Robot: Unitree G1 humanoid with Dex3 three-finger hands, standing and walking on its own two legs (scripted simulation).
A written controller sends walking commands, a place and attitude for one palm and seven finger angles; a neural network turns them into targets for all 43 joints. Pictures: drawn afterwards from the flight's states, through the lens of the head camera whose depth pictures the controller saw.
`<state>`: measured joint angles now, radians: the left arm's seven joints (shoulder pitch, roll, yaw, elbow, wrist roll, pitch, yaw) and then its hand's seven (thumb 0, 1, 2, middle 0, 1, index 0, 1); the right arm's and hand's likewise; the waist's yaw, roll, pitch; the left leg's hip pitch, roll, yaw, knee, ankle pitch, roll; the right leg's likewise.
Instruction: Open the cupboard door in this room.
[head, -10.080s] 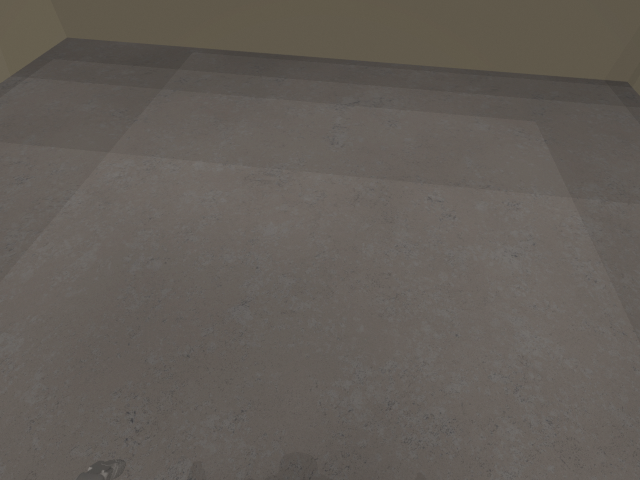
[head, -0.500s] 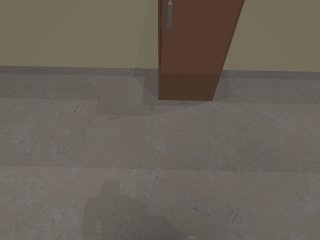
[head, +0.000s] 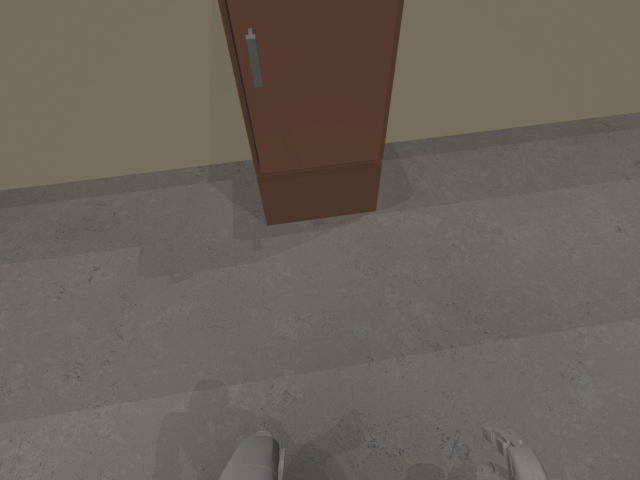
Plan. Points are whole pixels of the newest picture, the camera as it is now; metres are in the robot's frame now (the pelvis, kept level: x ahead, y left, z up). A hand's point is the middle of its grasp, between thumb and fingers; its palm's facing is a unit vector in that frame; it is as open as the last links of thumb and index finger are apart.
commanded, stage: walk to a spot facing it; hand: left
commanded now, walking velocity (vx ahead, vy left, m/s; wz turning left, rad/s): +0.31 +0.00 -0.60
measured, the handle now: (254, 57) +1.03 +0.31 -0.04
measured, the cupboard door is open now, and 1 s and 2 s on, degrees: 0 0 0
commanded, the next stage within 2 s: none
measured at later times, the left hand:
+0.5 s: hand (225, 317) +0.37 +0.23 -0.16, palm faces -0.30 -0.92 -0.25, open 7.4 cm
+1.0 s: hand (289, 293) +0.44 +0.13 -0.18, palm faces -0.56 -0.80 -0.20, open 7.4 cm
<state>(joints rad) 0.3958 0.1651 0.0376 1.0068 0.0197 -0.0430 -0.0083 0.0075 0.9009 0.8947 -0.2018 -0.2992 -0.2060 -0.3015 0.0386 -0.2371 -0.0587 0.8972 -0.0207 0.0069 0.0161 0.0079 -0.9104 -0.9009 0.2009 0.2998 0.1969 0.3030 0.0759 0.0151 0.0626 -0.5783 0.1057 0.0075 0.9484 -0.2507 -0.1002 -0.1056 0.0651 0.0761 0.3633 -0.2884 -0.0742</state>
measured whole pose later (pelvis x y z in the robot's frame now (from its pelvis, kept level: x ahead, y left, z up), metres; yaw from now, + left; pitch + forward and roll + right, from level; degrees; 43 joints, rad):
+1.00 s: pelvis +0.26 +0.02 -0.02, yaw -36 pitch +1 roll +0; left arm 0.16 0.21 0.04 0.90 0.02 0.04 -0.01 0.01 0.90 0.89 -0.20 -0.30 -0.21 -0.30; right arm 0.10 -0.22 -0.04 0.86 -0.01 0.03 -0.01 0.01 -0.91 -0.90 0.20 0.30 0.20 0.30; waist 0.01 -0.01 0.09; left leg -0.45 0.08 0.04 0.85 -0.40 -0.10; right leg -0.34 0.04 0.07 0.58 -0.25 -0.01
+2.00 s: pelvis +0.27 -0.01 +0.00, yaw -69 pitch +1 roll -1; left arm 0.26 0.21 0.04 0.96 0.02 -0.01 -0.02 0.01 0.90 0.89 -0.20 -0.30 -0.21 -0.30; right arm 0.17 -0.25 -0.06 0.92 -0.02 0.03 0.02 0.01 -0.91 -0.90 0.20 0.30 0.20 0.30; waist 0.02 0.00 0.04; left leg -0.45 0.09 0.04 0.84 -0.36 -0.09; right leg -0.17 0.06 0.06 0.42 -0.26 -0.04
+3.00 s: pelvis +0.35 -0.14 -0.03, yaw -73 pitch +0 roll -2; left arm 0.13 0.22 0.06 0.95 0.02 0.03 0.03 0.00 0.91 0.89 -0.20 -0.30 -0.21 -0.30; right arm 0.21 -0.20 -0.07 0.94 -0.02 0.03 0.03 0.01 -0.91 -0.90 0.20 0.30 0.20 0.30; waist -0.02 -0.04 0.07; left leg -0.39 0.07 0.13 0.74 -0.34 -0.01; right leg -0.29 -0.18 -0.29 0.73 -0.42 0.05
